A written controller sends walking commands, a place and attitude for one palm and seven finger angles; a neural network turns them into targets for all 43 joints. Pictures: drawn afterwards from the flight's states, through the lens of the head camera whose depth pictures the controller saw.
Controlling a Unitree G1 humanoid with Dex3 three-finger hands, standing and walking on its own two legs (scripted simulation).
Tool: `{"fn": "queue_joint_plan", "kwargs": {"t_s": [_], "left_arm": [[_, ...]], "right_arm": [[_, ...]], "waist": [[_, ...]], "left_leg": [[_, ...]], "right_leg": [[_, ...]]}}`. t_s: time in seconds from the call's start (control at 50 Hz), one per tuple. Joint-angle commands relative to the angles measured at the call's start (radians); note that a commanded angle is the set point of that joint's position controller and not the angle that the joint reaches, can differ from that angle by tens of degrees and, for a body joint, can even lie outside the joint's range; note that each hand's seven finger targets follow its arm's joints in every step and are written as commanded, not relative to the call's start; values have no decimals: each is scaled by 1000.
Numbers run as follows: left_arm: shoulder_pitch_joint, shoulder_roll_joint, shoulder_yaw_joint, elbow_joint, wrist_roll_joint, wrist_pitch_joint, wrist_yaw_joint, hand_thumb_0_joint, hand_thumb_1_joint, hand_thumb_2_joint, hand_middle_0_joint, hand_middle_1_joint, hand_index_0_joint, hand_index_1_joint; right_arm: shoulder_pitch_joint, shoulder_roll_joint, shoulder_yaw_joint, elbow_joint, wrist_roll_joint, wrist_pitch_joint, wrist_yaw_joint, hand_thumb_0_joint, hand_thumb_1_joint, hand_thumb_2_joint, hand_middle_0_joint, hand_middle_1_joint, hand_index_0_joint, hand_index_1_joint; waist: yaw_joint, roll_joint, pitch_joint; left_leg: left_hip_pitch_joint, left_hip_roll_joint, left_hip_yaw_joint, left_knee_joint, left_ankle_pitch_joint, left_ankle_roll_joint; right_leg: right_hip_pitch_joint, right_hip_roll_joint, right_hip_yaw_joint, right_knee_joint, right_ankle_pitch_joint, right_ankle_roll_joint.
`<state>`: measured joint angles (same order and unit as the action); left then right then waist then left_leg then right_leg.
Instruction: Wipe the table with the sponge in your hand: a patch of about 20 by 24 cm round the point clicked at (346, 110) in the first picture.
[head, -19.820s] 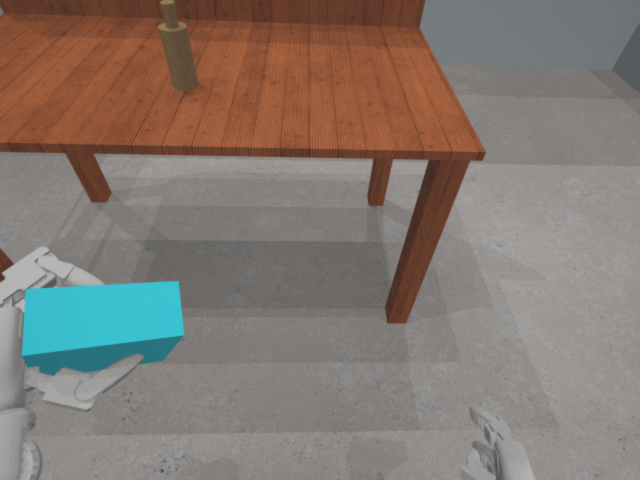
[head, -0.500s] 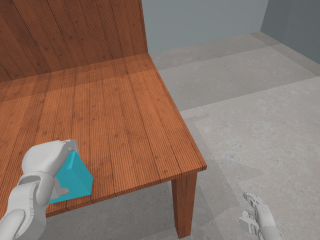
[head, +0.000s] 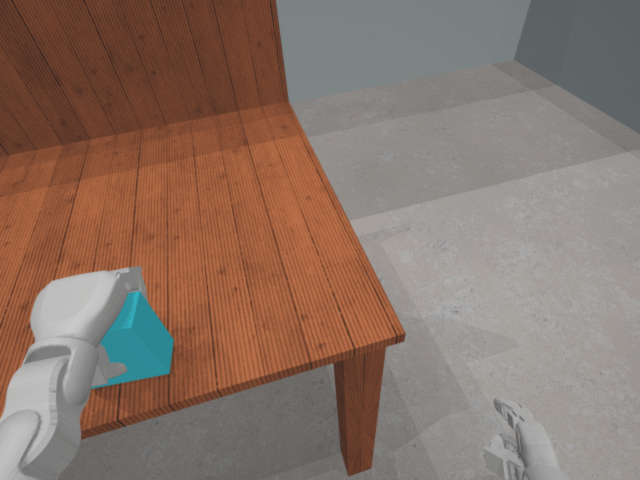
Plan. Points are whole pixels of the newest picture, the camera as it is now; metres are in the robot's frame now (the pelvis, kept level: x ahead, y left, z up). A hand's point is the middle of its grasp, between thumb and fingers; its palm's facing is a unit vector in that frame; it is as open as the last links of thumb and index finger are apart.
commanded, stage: lower the sponge onto the table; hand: left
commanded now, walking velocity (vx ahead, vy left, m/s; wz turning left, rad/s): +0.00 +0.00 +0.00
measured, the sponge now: (119, 349) +0.23 +0.31 +0.04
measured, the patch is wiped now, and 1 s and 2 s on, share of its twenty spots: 0.00 0.05 0.15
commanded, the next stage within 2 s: wipe forward along the first lane in 0.34 s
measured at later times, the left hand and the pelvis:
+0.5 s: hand (96, 333) +0.23 +0.32 +0.07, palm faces -0.02 -0.06 -1.00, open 9.5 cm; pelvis +0.01 +0.00 +0.00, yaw +0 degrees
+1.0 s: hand (96, 302) +0.28 +0.35 +0.07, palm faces -0.06 -0.01 -1.00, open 9.5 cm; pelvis +0.00 +0.00 -0.01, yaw +0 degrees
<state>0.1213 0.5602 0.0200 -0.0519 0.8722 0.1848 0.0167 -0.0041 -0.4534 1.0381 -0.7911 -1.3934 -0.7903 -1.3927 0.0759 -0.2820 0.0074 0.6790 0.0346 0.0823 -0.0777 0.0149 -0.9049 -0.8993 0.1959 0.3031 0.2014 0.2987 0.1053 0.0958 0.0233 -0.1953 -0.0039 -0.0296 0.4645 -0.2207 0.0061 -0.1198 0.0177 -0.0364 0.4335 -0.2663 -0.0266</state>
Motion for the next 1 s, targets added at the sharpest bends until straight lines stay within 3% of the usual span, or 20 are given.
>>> {"fn": "queue_joint_plan", "kwargs": {"t_s": [0.0, 0.06, 0.08, 0.14, 0.24, 0.26, 0.32, 0.36, 0.42, 0.46, 0.48, 0.56, 0.58, 0.64, 0.72, 0.76, 0.86, 0.92, 0.96, 0.98], "left_arm": [[-191, 235, 185, -100, 8, 46, 83, 0, 100, 1300, -1200, -1600, -1200, -1600], [-181, 288, 218, -76, 10, 96, 81, 0, 100, 1300, -1200, -1600, -1200, -1600], [-182, 248, 178, -96, 9, 103, 76, 0, 100, 1300, -1200, -1600, -1200, -1600], [-164, 251, 170, -150, 7, 88, 60, 0, 100, 1300, -1200, -1600, -1200, -1600], [-95, 228, 168, -97, -8, 68, 37, 0, 100, 1300, -1200, -1600, -1200, -1600], [-98, 268, 206, -106, -9, 65, 38, 0, 100, 1300, -1200, -1600, -1200, -1600], [-75, 215, 167, -113, -5, 52, 44, 0, 100, 1300, -1200, -1600, -1200, -1600], [-53, 237, 192, -121, -2, 50, 48, 0, 100, 1300, -1200, -1600, -1200, -1600], [-33, 214, 177, -86, -3, 53, 52, 0, 100, 1300, -1200, -1600, -1200, -1600], [-108, 251, 194, -53, 5, 61, 55, 0, 100, 1300, -1200, -1600, -1200, -1600], [-140, 238, 179, -35, 9, 62, 58, 0, 100, 1300, -1200, -1600, -1200, -1600], [-207, 250, 166, 43, 22, 67, 51, 0, 100, 1300, -1200, -1600, -1200, -1600], [-242, 219, 130, 67, 24, 67, 48, 0, 100, 1300, -1200, -1600, -1200, -1600], [-274, 231, 122, 152, 23, 63, 29, 0, 100, 1300, -1200, -1600, -1200, -1600], [-298, 214, 102, 171, 32, 37, 13, 0, 100, 1300, -1200, -1600, -1200, -1600], [-306, 247, 132, 221, 34, 29, 8, 0, 100, 1300, -1200, -1600, -1200, -1600], [-331, 251, 141, 244, 39, -13, 15, 0, 100, 1300, -1200, -1600, -1200, -1600], [-358, 208, 102, 284, 41, -25, 26, 0, 100, 1300, -1200, -1600, -1200, -1600], [-380, 253, 139, 326, 45, -31, 36, 0, 100, 1300, -1200, -1600, -1200, -1600], [-413, 232, 113, 348, 49, -32, 39, 0, 100, 1300, -1200, -1600, -1200, -1600]], "right_arm": [[-169, -98, -41, -150, 10, -37, 4, 0, -900, -900, 200, 300, 200, 300], [-212, -110, -34, -156, 16, -27, 9, 0, -900, -900, 200, 300, 200, 300], [-198, -107, -35, -162, 13, -27, 11, 0, -900, -900, 200, 300, 200, 300], [-182, -110, -44, -165, 5, -32, 10, 0, -900, -900, 200, 300, 200, 300], [-155, -112, -45, -159, 5, -28, 10, 0, -900, -900, 200, 300, 200, 300], [-185, -111, -37, -166, 12, -29, 10, 0, -900, -900, 200, 300, 200, 300], [-151, -110, -47, -164, 7, -27, 14, 0, -900, -900, 200, 300, 200, 300], [-179, -107, -40, -172, 10, -29, 16, 0, -900, -900, 200, 300, 200, 300], [-143, -113, -52, -159, 7, -21, 17, 0, -900, -900, 200, 300, 200, 300], [-174, -115, -40, -157, 14, -19, 12, 0, -900, -900, 200, 300, 200, 300], [-147, -114, -43, -149, 11, -18, 9, 0, -900, -900, 200, 300, 200, 300], [-166, -117, -36, -144, 18, -17, 1, 0, -900, -900, 200, 300, 200, 300], [-140, -118, -39, -134, 17, -17, -1, 0, -900, -900, 200, 300, 200, 300], [-123, -130, -43, -123, 17, -11, -4, 0, -900, -900, 200, 300, 200, 300], [-106, -130, -48, -128, 16, -15, 0, 0, -900, -900, 200, 300, 200, 300], [-109, -132, -41, -131, 22, -13, 3, 0, -900, -900, 200, 300, 200, 300], [-86, -135, -50, -136, 22, -14, 10, 0, -900, -900, 200, 300, 200, 300], [-54, -137, -61, -127, 21, -14, 11, 0, -900, -900, 200, 300, 200, 300], [-57, -141, -55, -127, 25, -14, 10, 0, -900, -900, 200, 300, 200, 300], [-39, -143, -58, -117, 25, -14, 8, 0, -900, -900, 200, 300, 200, 300]], "waist": [[3, -9, -173], [10, -5, -176], [5, -13, -215], [-5, -9, -251], [-18, -95, -179], [-9, -66, -169], [-12, -55, -185], [-1, -34, -175], [-11, -73, -171], [-16, -68, -138], [-25, -80, -158], [-27, -52, -139], [-41, -70, -158], [-49, -115, -158], [-50, -101, -206], [-47, -90, -173], [-44, -95, -191], [-57, -116, -177], [-51, -118, -166], [-66, -139, -163]], "left_leg": [[46, -41, 8, -57, 183, 40], [36, -46, 4, -55, 183, 38], [33, -45, 10, -52, 199, 40], [65, -46, 10, -27, 250, 50], [28, -42, 10, -20, 221, 54], [31, -42, 3, -24, 214, 53], [30, -41, 7, -19, 233, 51], [30, -41, 0, -20, 225, 50], [12, -39, 9, -11, 219, 49], [2, -42, 7, -16, 184, 49], [-5, -41, 13, -14, 181, 50], [-14, -47, 9, -19, 133, 47], [-13, -47, 12, -14, 133, 49], [-34, -48, 13, -7, 113, 50], [-27, -50, 11, 7, 136, 52], [-51, -46, 6, 0, 110, 51], [-64, -45, 3, 10, 111, 53], [-76, -46, 7, 15, 82, 52], [-100, -46, 4, 14, 63, 52], [-105, -47, 9, 17, 55, 53]], "right_leg": [[6, 25, 34, -65, 186, -35], [21, 30, 72, -64, 193, -43], [44, 19, 36, -48, 217, -33], [54, 17, 41, -40, 303, -28], [14, 19, 35, -43, 303, -18], [9, 27, 64, -47, 285, -30], [8, 19, 28, -36, 291, -22], [0, 28, 54, -38, 274, -33], [-5, 19, 31, -34, 282, -22], [-34, 30, 59, -42, 242, -31], [-28, 21, 29, -34, 232, -23], [-60, 29, 42, -47, 170, -30], [-61, 24, 21, -39, 170, -23], [-67, 22, 23, -43, 174, -18], [-59, 22, 19, -29, 204, -20], [-78, 27, 31, -36, 176, -27], [-91, 28, 27, -23, 178, -29], [-122, 27, 10, -20, 147, -22], [-129, 30, 22, -21, 127, -27], [-138, 28, 11, -15, 119, -21]]}}
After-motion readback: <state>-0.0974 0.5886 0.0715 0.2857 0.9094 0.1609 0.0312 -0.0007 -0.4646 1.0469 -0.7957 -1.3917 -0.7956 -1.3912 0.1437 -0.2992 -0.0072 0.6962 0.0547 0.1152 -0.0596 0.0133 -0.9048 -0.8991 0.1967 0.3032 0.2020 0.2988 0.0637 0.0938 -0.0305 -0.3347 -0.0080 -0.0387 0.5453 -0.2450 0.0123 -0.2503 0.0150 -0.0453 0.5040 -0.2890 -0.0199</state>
